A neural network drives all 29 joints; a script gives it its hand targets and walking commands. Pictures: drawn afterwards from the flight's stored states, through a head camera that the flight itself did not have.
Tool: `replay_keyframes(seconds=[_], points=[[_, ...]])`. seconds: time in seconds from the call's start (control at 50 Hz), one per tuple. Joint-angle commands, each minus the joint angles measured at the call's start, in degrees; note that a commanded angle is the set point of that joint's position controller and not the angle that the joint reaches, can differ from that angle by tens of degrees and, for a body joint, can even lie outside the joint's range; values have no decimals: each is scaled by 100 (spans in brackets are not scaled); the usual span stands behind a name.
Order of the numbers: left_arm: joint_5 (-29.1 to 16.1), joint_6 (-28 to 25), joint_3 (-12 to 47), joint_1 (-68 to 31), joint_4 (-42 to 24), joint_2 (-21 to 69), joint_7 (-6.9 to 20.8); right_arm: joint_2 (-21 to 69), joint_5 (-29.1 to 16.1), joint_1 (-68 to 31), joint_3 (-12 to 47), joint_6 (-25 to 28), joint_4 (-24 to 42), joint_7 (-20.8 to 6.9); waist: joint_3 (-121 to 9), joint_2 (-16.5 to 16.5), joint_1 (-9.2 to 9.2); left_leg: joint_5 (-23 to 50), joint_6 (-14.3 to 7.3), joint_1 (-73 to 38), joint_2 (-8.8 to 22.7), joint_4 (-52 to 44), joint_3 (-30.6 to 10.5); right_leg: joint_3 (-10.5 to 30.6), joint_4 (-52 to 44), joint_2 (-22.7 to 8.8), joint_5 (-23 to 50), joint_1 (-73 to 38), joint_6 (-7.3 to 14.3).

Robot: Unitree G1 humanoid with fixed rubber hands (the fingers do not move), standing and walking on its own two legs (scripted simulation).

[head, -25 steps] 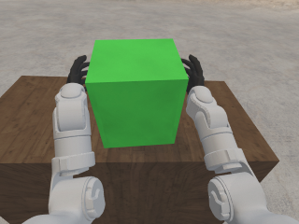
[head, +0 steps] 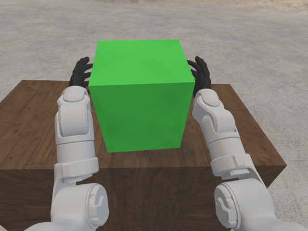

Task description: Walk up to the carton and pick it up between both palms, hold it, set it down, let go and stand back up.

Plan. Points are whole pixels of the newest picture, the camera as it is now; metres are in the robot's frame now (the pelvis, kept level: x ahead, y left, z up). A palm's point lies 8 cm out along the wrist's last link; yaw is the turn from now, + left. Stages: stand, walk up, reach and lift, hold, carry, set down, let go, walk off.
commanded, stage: hold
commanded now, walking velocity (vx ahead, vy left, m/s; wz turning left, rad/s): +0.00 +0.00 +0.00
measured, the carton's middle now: (141, 98) +0.39 +0.01 +0.19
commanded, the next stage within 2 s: none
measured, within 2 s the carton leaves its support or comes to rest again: neither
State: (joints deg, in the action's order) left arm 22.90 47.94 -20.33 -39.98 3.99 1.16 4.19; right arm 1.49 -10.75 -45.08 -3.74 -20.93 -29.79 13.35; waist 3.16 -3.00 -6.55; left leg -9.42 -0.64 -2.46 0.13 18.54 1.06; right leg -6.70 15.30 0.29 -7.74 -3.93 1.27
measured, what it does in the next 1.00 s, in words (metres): stands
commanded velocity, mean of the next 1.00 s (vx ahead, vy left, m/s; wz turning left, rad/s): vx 0.00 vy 0.00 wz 0.00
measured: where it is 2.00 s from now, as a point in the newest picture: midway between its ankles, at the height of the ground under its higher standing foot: outside the picture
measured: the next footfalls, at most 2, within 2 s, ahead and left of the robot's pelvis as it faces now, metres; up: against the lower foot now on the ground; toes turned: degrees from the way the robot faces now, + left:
none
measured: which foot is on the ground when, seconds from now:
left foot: down 0.00-1.00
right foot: down 0.00-1.00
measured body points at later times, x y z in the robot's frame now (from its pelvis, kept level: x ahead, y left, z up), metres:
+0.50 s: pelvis +0.00 +0.00 +0.00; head -0.06 +0.02 +0.45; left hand +0.38 +0.16 +0.23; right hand +0.38 -0.13 +0.23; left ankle +0.03 +0.11 -0.75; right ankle +0.03 -0.10 -0.75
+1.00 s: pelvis +0.00 +0.00 +0.00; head -0.06 +0.02 +0.45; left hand +0.38 +0.16 +0.23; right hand +0.38 -0.13 +0.23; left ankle +0.03 +0.11 -0.75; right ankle +0.03 -0.10 -0.75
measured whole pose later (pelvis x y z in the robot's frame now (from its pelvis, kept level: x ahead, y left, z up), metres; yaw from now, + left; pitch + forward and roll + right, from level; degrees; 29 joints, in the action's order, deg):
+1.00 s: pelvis +0.00 +0.00 +0.00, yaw +0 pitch -11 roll -1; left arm 23.3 48.2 -21.4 -40.6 4.9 1.4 4.5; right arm 1.1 -10.8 -46.5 -3.4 -21.6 -31.2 13.5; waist 3.0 -2.8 -5.9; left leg -9.2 -0.5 -1.8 0.4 18.2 1.1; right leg -6.6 14.8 0.6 -7.4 -3.3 1.5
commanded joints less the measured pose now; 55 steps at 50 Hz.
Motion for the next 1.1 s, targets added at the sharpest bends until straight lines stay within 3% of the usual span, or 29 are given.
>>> replay_keyframes(seconds=[0.0,0.08,0.12,0.16,0.18,0.22,0.26,0.28,0.36,0.46,0.52,0.54,0.62,0.64,0.66,0.68,0.82,0.9,1.08], points=[[-869,-360,2361,-3854,-92,2681,760,2875,-258,-3829,1841,247,981,-561,-1574,335,34,252,51,337,-151,-507,158,40,-92,173,131,-627,-365],[-1014,-432,2480,-3786,-395,2685,729,2982,-446,-3898,2145,365,1335,-515,-2291,316,25,1197,101,-100,-217,-161,149,66,28,196,1108,-918,-409],[-899,-377,2361,-3644,-123,2617,765,2896,-420,-3818,2085,285,1167,-465,-1945,315,19,989,76,11,-242,-232,160,73,-26,177,944,-838,-412],[-987,-403,2531,-3746,-355,2716,775,2907,-425,-3765,2083,327,1251,-471,-2062,439,-59,970,137,17,-215,-235,156,52,3,190,866,-847,-383],[-959,-400,2506,-3796,-305,2694,761,2930,-418,-3911,2073,340,1270,-484,-2011,431,21,890,111,62,-226,-235,158,41,-25,181,738,-799,-385],[-1081,-428,2706,-3905,-534,2804,708,2981,-472,-3919,2126,379,1434,-496,-2248,557,-35,1067,154,-64,-207,-161,125,40,30,190,822,-754,-382],[-1123,-429,2763,-3846,-472,2855,686,2975,-423,-4007,2131,386,1577,-498,-2275,504,-53,1112,165,-84,-194,-126,107,14,15,232,770,-721,-376],[-1146,-458,2799,-3944,-507,2825,684,2944,-384,-3877,2074,355,1410,-492,-2178,488,-170,1096,187,-99,-183,-141,99,12,19,222,766,-672,-384],[-927,-408,2420,-3874,-81,2643,733,2870,-241,-3875,1887,313,1050,-549,-1815,350,26,378,43,317,-173,-428,160,36,-38,170,246,-692,-370],[-1049,-388,2616,-3707,-420,2787,733,2929,-501,-3904,2148,346,1443,-488,-2283,412,-34,1341,150,-174,-204,-105,117,60,24,223,1044,-891,-374],[-984,-381,2548,-3687,-353,2723,737,2855,-490,-3750,2133,270,1277,-458,-2024,395,-63,1234,183,-110,-197,-162,113,43,8,236,960,-778,-391],[-1063,-389,2704,-3698,-573,2825,745,2884,-500,-3586,2104,283,1342,-462,-2072,502,-186,1348,243,-190,-181,-143,88,27,38,240,1033,-792,-379],[-958,-360,2593,-3799,-352,2736,752,2855,-439,-3778,2020,264,1215,-497,-1803,541,-66,1005,196,100,-184,-260,122,36,-12,208,636,-692,-358],[-1110,-407,2783,-3913,-628,2888,726,2979,-496,-3944,2115,344,1557,-520,-2195,551,-87,1082,206,21,-159,-215,81,6,48,238,700,-769,-357],[-1116,-420,2784,-3989,-535,2868,687,2924,-510,-3999,2109,339,1435,-532,-2186,594,-56,1154,218,-15,-161,-187,84,13,46,249,663,-721,-326],[-863,-372,2501,-3810,-310,2816,690,2801,-476,-3876,2118,250,1107,-561,-1762,615,123,1347,209,-72,-83,-235,113,52,-46,281,541,-570,-257],[-1069,-380,2641,-3870,-453,2843,720,2893,-512,-3926,2133,258,1331,-532,-2211,458,-2,1290,191,-146,-147,-123,133,79,-62,257,754,-638,-324],[-1003,-372,2520,-3866,-324,2776,769,2915,-415,-3833,2038,208,1169,-527,-2019,435,-7,936,154,59,-161,-253,146,89,-69,214,671,-699,-342],[-1010,-387,2483,-3900,-356,2718,830,2985,-508,-3873,2147,167,1271,-454,-2128,432,-10,1059,162,38,-208,-193,117,81,-24,192,1015,-820,-403]])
